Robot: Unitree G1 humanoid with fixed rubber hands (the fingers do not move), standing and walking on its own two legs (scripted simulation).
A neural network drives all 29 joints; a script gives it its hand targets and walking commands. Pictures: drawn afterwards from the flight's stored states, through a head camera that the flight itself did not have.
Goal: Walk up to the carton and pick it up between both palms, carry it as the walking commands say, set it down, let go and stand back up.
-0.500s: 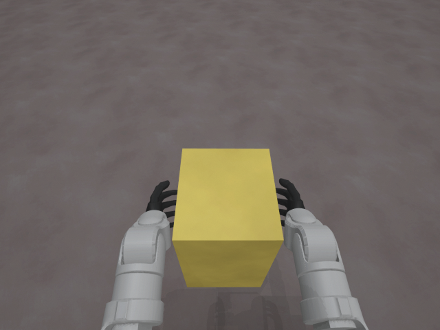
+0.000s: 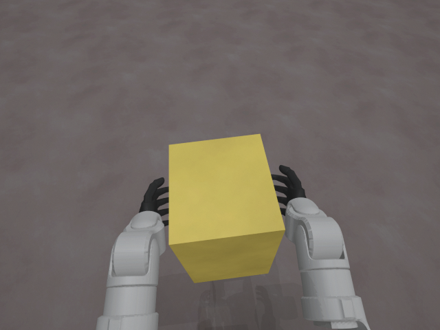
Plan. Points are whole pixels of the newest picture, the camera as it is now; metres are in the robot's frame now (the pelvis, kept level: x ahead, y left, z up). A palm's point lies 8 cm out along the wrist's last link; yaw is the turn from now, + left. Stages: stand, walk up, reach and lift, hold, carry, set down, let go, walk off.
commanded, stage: carry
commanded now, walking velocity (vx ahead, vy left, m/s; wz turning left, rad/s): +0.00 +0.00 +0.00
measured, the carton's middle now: (223, 216) +0.33 +0.01 -0.01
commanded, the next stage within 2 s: none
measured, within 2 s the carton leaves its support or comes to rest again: neither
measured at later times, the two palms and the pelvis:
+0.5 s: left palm (157, 86) +0.76 +0.21 -0.01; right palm (240, 80) +0.80 -0.04 +0.00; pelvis +0.49 +0.05 -0.03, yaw +0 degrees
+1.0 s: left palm (158, 11) +1.37 +0.30 -0.02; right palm (213, 6) +1.44 +0.05 -0.02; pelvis +1.12 +0.11 -0.05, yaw +4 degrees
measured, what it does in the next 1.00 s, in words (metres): walks ahead: right foot, then left foot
